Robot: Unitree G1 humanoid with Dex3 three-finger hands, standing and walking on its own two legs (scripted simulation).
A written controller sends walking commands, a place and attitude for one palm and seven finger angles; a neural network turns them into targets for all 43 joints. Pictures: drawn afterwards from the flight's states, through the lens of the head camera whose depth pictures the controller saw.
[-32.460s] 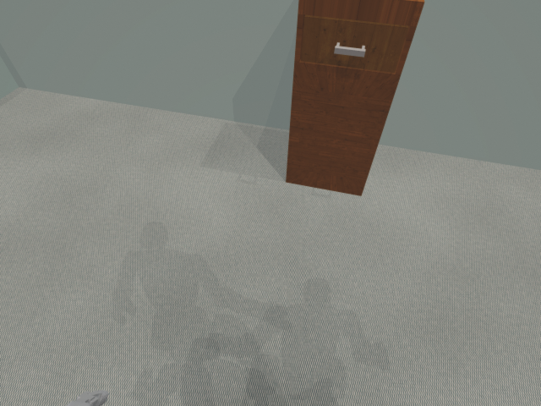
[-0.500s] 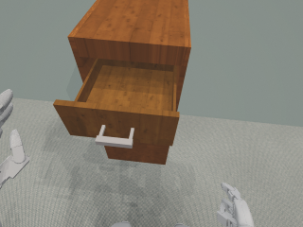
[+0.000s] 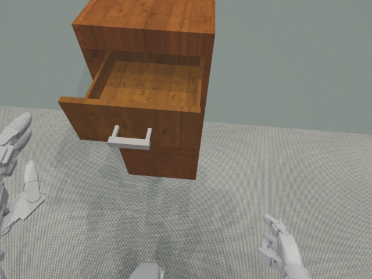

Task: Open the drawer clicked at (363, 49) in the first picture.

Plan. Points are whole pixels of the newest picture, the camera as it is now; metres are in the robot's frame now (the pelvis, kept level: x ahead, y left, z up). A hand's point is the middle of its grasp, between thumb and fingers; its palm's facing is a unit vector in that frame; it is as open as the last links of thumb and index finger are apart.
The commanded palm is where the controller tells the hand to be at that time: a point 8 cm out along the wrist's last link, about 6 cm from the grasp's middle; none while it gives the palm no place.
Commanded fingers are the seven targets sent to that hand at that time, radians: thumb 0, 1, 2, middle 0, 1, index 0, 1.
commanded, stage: stop stepping back and stand still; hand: left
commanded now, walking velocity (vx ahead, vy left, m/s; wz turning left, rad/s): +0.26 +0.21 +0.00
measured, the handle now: (131, 136) +0.45 +0.18 -0.02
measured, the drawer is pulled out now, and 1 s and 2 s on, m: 0.23 0.23 0.23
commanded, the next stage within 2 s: let the arm hang, fingers relaxed in 0.72 s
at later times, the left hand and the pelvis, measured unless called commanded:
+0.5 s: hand out of the picture +0.09 +0.23 +0.17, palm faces +0.44 -0.81 -0.40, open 7.4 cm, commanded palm +0.03 +0.27 +0.18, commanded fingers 0.00 0.90 0.90 -0.20 -0.30 -0.20 -0.30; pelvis -0.09 -0.01 +0.00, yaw +2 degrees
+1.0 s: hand out of the picture +0.06 +0.22 -0.10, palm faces +0.16 -0.93 -0.34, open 7.4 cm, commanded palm none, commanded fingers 0.00 0.90 0.90 -0.20 -0.30 -0.20 -0.30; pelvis -0.09 -0.02 -0.02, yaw +5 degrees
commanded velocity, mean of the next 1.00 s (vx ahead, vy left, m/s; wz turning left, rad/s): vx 0.11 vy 0.02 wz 0.00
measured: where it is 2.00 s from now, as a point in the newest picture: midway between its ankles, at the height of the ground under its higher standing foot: outside the picture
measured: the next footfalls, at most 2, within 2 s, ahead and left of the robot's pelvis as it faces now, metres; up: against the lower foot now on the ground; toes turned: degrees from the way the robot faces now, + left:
left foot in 0.18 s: -0.04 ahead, +0.12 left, +0.00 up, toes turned +4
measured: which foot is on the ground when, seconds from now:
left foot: up 0.00-0.16, down 0.18-1.00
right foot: down 0.00-1.00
